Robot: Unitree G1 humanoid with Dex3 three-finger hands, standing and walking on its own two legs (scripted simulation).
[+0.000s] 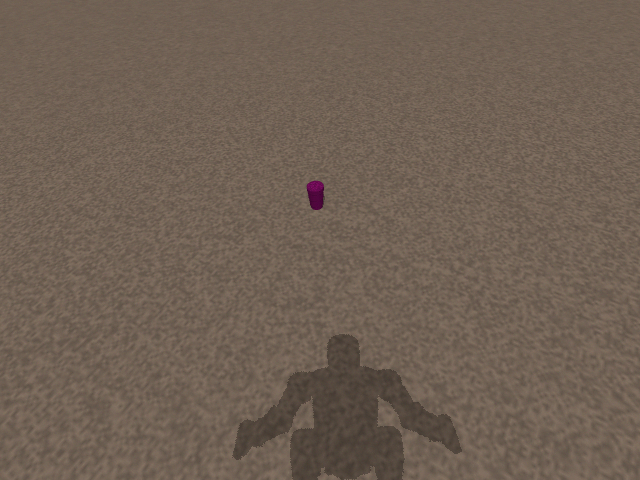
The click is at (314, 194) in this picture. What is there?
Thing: tapered cup
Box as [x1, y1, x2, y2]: [307, 181, 323, 209]
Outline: 311,181 307,184 308,196 310,199 311,207 314,209 318,209 322,206 323,185 319,181
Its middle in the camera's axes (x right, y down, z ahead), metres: -0.04 -0.18 +1.79
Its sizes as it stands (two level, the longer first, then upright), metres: 0.078 0.078 0.122
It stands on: the floor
